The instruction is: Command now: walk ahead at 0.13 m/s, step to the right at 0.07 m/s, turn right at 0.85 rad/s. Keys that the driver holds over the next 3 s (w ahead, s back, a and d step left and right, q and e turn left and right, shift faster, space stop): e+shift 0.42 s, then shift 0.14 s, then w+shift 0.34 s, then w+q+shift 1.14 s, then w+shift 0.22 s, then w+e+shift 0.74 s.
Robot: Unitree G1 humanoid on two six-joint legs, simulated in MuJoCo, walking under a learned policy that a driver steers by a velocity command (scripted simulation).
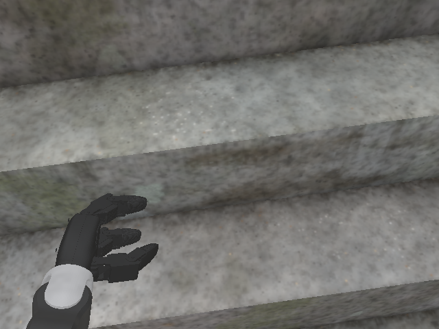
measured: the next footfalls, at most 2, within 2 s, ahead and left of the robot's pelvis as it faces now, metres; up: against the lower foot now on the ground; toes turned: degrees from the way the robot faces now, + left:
left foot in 0.28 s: +0.20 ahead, +0.08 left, +0.22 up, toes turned -17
right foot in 0.88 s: +0.13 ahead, -0.29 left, +0.22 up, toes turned -35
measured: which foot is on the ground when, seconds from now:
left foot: up 0.00-0.26, down 0.28-0.90, up 0.92-1.00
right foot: down 0.00-0.30, up 0.32-0.86, down 0.88-1.00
